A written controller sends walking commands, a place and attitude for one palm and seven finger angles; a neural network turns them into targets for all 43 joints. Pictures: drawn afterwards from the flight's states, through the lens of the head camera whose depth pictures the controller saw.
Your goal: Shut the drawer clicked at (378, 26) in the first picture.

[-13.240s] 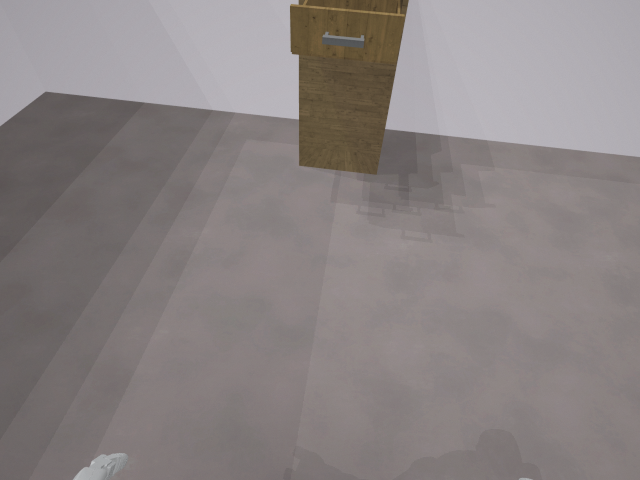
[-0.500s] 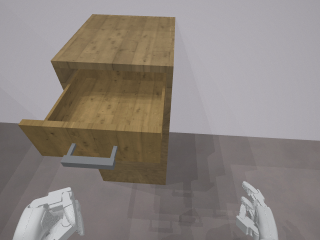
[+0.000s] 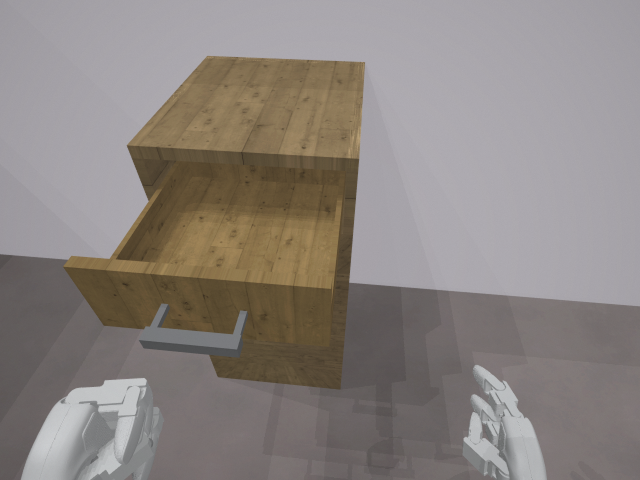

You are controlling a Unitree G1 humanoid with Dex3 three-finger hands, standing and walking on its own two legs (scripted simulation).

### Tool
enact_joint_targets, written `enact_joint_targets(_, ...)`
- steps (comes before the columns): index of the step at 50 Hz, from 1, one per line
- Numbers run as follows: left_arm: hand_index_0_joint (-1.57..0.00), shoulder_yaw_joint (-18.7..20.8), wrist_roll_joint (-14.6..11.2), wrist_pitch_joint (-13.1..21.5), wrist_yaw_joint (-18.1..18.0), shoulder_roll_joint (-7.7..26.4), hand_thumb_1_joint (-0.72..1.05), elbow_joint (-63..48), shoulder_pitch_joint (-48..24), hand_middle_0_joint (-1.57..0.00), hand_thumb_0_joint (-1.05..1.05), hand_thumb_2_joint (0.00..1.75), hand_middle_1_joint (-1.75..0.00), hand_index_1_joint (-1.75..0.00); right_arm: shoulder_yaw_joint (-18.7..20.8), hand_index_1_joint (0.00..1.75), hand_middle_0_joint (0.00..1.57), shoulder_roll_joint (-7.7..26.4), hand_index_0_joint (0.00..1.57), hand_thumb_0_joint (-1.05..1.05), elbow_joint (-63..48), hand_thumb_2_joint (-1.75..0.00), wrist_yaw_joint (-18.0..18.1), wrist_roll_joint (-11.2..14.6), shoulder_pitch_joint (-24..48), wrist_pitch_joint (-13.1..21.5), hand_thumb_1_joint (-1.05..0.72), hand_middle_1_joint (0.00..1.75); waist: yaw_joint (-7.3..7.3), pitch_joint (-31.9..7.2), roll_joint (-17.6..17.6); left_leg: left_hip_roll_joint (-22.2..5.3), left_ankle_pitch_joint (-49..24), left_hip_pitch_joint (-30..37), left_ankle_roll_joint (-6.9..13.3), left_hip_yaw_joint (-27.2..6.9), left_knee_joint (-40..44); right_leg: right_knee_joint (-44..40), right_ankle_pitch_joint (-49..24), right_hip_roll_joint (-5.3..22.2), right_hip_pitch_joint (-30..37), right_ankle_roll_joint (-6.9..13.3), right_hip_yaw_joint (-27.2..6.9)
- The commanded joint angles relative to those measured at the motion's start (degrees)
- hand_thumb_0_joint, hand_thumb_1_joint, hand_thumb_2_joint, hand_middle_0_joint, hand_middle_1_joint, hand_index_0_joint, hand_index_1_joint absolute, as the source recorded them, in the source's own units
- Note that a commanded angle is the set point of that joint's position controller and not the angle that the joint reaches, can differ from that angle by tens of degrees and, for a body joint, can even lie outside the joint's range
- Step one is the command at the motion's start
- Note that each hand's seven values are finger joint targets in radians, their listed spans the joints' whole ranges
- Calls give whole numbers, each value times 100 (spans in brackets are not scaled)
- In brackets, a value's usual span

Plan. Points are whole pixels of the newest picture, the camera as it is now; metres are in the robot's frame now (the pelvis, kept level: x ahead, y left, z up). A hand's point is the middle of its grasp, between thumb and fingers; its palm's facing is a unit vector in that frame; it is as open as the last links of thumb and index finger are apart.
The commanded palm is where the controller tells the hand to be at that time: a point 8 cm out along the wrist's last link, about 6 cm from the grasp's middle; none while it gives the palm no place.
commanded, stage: raise the hand and make a fist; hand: left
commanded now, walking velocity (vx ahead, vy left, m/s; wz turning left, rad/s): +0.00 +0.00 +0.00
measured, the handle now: (197, 328) +0.30 +0.21 +0.02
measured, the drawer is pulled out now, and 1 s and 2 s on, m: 0.26 0.26 0.26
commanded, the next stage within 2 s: bring the fist close to the handle in 0.20 s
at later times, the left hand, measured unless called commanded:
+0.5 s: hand (150, 458) +0.12 +0.18 +0.10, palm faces +0.09 -0.99 -0.09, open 3.2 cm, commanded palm +0.07 +0.23 +0.10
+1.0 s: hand (180, 444) +0.15 +0.17 +0.06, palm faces +0.04 -1.00 -0.06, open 3.2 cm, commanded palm +0.11 +0.23 +0.05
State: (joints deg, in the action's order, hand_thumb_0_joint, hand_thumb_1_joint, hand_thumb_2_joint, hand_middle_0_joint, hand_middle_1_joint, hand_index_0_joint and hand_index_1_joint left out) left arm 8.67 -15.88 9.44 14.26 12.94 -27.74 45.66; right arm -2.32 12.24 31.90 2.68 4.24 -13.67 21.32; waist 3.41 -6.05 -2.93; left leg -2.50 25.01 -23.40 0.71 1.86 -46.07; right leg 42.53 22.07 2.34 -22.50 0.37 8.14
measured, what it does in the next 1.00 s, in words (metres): stands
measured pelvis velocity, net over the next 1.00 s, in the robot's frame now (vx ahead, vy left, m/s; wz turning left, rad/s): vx -0.02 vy -0.01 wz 0.00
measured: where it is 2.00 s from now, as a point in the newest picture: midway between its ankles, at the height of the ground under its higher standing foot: outside the picture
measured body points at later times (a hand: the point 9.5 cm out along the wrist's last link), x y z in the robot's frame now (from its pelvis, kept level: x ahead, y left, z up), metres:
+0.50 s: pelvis -0.01 -0.01 +0.00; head -0.02 -0.03 +0.45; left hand +0.11 +0.23 +0.10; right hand +0.19 -0.22 -0.05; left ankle -0.01 +0.11 -0.71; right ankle +0.00 -0.12 -0.71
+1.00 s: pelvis -0.02 -0.01 -0.02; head +0.01 -0.01 +0.43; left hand +0.14 +0.22 +0.06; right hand +0.17 -0.24 -0.08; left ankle -0.01 +0.11 -0.71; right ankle +0.00 -0.12 -0.71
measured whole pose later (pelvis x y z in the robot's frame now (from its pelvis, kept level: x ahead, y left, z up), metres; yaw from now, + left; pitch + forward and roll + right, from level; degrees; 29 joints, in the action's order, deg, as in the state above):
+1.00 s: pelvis -0.02 -0.01 -0.02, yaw +0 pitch +7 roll -1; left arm 7.1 -14.0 21.0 13.1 10.3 -13.0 37.4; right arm 0.5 12.7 33.8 1.7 2.0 -13.2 19.1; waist 1.0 -5.1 -1.9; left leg -2.4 25.8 -34.0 0.4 1.6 -52.5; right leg 50.2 23.8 3.0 -33.6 1.1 8.0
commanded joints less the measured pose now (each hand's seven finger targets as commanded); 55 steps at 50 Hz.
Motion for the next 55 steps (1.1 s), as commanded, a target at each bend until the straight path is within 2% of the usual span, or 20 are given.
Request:
enact_joint_targets(1,-140,659,-13,410,-145,662,90,-1398,431,-140,0,90,-160,-160,301,30,20,475,20,0,-1013,-90,6,-22,810,412,-90,30,80,-129,42,203,-1626,69,-35,-314,897,-586,-1324,-285,284,107,-203)
enact_joint_targets(4,-140,770,-27,547,-280,667,90,-1402,430,-140,0,90,-160,-160,303,30,20,471,20,0,-948,-90,0,-36,804,375,-90,30,86,8,-153,208,-1549,59,-70,-282,948,-617,-1200,-310,238,132,-165)
enact_joint_targets(5,-140,612,-60,587,-266,516,90,-1396,438,-140,0,90,-160,-160,296,30,20,474,20,0,-972,-90,-10,-29,812,385,-90,30,50,57,-187,209,-1480,70,-62,-273,930,-628,-1142,-306,165,121,-171)
enact_joint_targets(6,-140,627,-112,622,-252,521,90,-1318,382,-140,0,90,-160,-160,308,30,20,490,20,0,-957,-90,-1,-21,816,398,-90,30,20,86,-12,202,-1413,36,-49,-274,909,-676,-1102,-301,146,107,-206)
enact_joint_targets(7,-140,646,-133,641,-222,543,90,-1226,313,-140,0,90,-160,-160,300,30,20,527,20,0,-932,-90,3,-13,821,404,-90,30,12,163,-159,209,-1289,-7,-52,-266,906,-707,-967,-303,105,112,-243)
enact_joint_targets(10,-140,448,-155,631,-97,434,90,-1057,264,-140,0,90,-160,-160,294,30,20,566,20,0,-940,-90,34,6,813,451,-90,30,-54,263,122,202,-1037,-58,-17,-294,911,-845,-655,-288,36,92,-337)
enact_joint_targets(12,-140,477,-148,609,-27,543,90,-1041,183,-140,0,90,-160,-160,303,30,20,590,20,0,-956,-90,59,22,816,503,-90,30,-60,228,248,206,-901,-87,5,-302,892,-930,-416,-265,30,80,-438)
enact_joint_targets(15,-140,521,-79,609,-9,610,90,-1160,226,-140,0,90,-160,-160,303,30,20,568,20,0,-946,-90,64,5,815,543,-90,30,-25,76,99,221,-993,-2,26,-291,892,-950,-468,-238,108,88,-481)
enact_joint_targets(17,-140,491,-84,618,-29,512,90,-915,127,-140,0,90,-160,-160,307,30,20,564,20,0,-889,-90,80,-13,808,523,-90,30,-50,205,283,232,-968,-124,18,-280,866,-938,-430,-235,47,71,-486)
enact_joint_targets(18,-140,664,-89,643,-67,616,90,-760,68,-140,0,90,-160,-160,332,30,20,570,20,0,-809,-90,97,-23,842,505,-90,30,-36,248,318,221,-963,-154,13,-287,838,-977,-384,-241,47,78,-518)
enact_joint_targets(21,-140,559,-133,742,-65,474,90,-517,-139,-140,0,90,-160,-160,325,30,20,573,20,0,-802,-90,107,-25,787,463,-90,30,-93,418,316,237,-764,-286,3,-271,808,-990,-91,-229,-149,59,-545)
enact_joint_targets(24,-140,609,-82,906,-73,549,90,-431,-372,-140,0,90,-160,-160,353,30,20,598,20,0,-752,-90,120,-58,728,462,-90,30,-105,270,124,257,-719,-267,13,-253,731,-1009,102,-188,-164,66,-659)
enact_joint_targets(27,-140,424,-37,1043,6,437,90,-428,-337,-140,0,90,-160,-160,373,30,20,612,20,0,-772,-90,61,-87,685,484,-90,30,-132,-38,77,267,-1017,-241,33,-243,641,-780,-433,-180,-94,65,-578)
enact_joint_targets(29,-140,371,-1,1111,17,438,90,-353,-538,-140,0,90,-160,-160,382,30,20,630,20,0,-725,-90,43,-101,680,488,-90,30,-169,-21,-22,273,-984,-305,28,-254,604,-711,-425,-181,-156,69,-562)
enact_joint_targets(34,-140,625,-31,1170,-10,510,90,127,-467,-140,0,90,-160,-160,457,30,20,621,20,0,-699,-90,61,-119,686,356,-90,30,-125,-96,396,284,-1046,-565,27,-250,496,-636,-461,-157,-151,56,-622)
enact_joint_targets(37,-140,591,-49,1190,-15,456,90,245,-575,-140,0,90,-160,-160,466,30,20,627,20,0,-725,-90,56,-112,691,279,-90,30,-135,-54,161,284,-949,-639,12,-236,473,-533,-365,-165,-303,66,-559)
enact_joint_targets(43,-140,427,24,1427,-63,383,90,231,-675,-140,0,90,-160,-160,509,30,20,663,20,0,-688,-90,4,-181,621,209,-90,30,-223,-349,231,275,-1175,-723,43,-272,275,-227,-700,-183,-411,63,-474)
enact_joint_targets(45,-140,268,55,1507,-59,255,90,252,-579,-140,0,90,-160,-160,530,30,20,650,20,0,-714,-90,-40,-194,576,192,-90,30,-222,-431,51,279,-1248,-741,31,-280,209,-63,-826,-184,-522,71,-409)
enact_joint_targets(49,-140,249,143,1569,-167,279,90,428,-764,-140,0,90,-160,-160,549,30,20,686,20,0,-732,-90,-42,-226,566,53,-90,30,-294,-322,204,266,-935,-999,28,-317,105,81,-449,-195,-855,63,-376)
enact_joint_targets(55,-140,99,234,1638,-312,215,90,430,-1146,-140,0,90,-160,-160,532,30,20,711,20,0,-889,-90,-29,-251,487,-134,-90,30,-332,-591,166,246,-763,-1202,16,-378,-68,409,-234,-195,-1137,74,-332)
